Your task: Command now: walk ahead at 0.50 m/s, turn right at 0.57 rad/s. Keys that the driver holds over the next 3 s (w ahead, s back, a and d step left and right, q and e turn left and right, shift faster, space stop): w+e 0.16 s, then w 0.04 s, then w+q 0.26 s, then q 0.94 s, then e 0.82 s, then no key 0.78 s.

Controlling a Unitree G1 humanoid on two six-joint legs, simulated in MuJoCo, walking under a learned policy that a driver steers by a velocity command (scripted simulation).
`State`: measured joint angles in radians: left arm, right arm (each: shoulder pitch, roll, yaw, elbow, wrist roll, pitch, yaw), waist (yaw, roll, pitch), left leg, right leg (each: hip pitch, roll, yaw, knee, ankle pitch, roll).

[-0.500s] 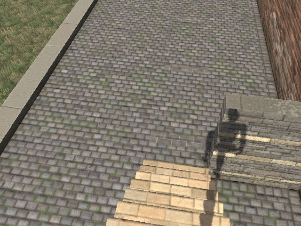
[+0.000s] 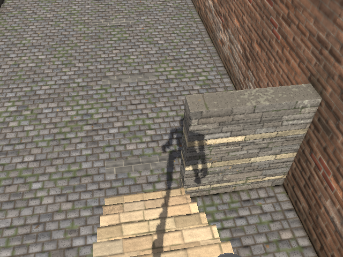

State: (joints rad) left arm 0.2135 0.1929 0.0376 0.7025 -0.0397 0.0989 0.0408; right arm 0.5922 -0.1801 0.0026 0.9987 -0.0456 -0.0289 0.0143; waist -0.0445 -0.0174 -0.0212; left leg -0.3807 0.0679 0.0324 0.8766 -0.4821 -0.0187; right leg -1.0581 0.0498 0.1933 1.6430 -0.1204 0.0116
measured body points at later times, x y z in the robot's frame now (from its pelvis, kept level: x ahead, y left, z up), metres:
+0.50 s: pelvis +0.24 -0.22 -0.20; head +0.24 -0.26 +0.25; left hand +0.26 +0.05 -0.33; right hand +0.22 -0.52 -0.36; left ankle +0.16 +0.01 -0.61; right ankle +0.28 -0.34 -0.91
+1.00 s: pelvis +0.38 -0.20 -0.26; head +0.37 -0.20 +0.19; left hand +0.36 +0.05 -0.39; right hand +0.65 -0.38 -0.32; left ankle +0.57 -0.03 -0.94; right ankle +0.28 -0.35 -0.91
